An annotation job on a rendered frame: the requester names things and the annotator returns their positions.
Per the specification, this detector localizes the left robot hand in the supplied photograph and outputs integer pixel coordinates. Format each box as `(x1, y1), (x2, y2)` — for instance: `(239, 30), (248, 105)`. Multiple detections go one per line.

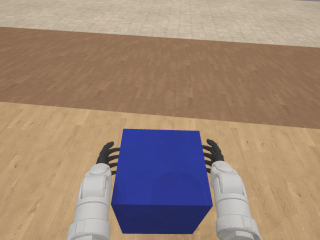
(96, 141), (120, 175)

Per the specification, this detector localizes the right robot forearm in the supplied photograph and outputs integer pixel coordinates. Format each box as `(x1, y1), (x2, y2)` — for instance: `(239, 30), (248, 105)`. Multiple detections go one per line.
(210, 160), (263, 240)

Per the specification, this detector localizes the right robot hand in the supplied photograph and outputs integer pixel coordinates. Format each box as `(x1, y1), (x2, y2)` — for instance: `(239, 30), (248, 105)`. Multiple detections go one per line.
(202, 139), (224, 174)

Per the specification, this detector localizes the left robot forearm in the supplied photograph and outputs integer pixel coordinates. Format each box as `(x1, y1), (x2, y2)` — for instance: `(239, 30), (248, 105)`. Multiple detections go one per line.
(66, 163), (112, 240)

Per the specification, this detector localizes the carton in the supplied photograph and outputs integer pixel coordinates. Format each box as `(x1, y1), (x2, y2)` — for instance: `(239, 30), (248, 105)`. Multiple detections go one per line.
(111, 128), (213, 234)

